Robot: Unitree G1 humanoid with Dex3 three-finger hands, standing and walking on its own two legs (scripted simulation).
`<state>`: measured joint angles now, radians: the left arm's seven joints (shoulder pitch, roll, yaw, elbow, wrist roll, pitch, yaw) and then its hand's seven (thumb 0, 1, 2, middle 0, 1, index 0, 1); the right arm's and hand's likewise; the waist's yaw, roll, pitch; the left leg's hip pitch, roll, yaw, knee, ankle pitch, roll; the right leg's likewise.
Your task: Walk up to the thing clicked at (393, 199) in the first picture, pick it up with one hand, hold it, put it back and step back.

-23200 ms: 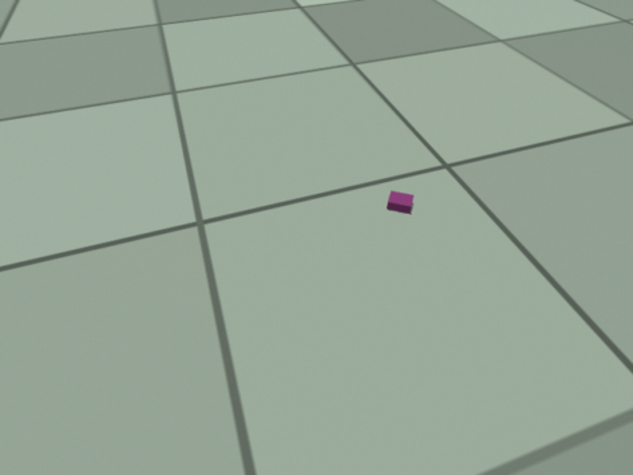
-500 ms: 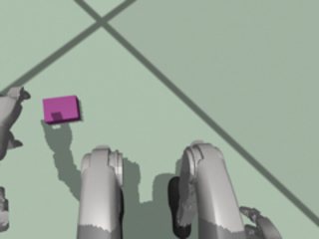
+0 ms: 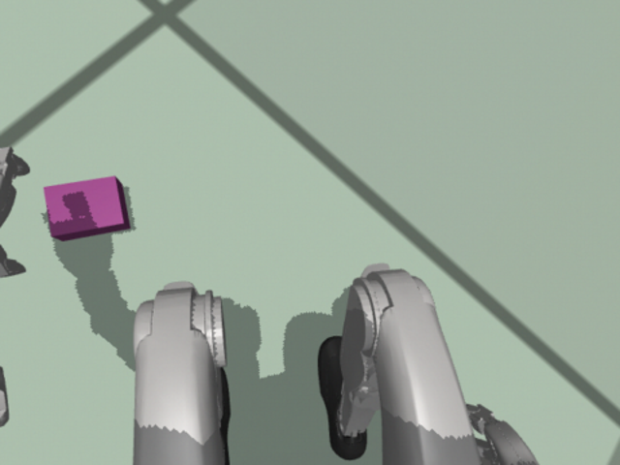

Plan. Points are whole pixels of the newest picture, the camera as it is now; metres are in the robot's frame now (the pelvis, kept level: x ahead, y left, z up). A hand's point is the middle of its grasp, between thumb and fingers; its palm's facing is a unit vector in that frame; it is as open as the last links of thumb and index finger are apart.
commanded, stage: rise first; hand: left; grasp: from above
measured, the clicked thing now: (88, 208) +0.46 +0.32 -0.32
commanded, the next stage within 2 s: approach in 1.70 s
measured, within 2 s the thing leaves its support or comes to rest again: neither
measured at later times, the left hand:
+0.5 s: hand (15, 223) +0.41 +0.36 -0.19, palm faces -0.42 -0.12 -0.90, open 14.0 cm
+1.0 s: hand (24, 219) +0.42 +0.36 -0.20, palm faces -0.41 -0.13 -0.90, open 14.1 cm
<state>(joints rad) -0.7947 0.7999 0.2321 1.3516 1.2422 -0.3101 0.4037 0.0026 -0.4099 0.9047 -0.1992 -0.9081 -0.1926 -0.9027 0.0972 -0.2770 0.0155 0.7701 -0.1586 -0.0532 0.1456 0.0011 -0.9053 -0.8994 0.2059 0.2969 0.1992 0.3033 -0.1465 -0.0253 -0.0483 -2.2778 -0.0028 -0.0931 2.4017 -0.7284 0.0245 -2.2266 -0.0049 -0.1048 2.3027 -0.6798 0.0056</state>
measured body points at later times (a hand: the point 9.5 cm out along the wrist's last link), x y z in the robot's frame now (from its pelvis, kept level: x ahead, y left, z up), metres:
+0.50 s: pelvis +0.00 +0.00 -0.01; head +0.24 +0.08 +0.36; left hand +0.43 +0.36 -0.14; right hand +0.08 -0.27 -0.12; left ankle +0.07 +0.11 -0.30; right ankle +0.10 -0.12 -0.30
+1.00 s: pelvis -0.01 +0.00 -0.02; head +0.23 +0.09 +0.35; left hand +0.43 +0.36 -0.15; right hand +0.06 -0.28 -0.11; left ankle +0.07 +0.11 -0.30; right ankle +0.10 -0.12 -0.30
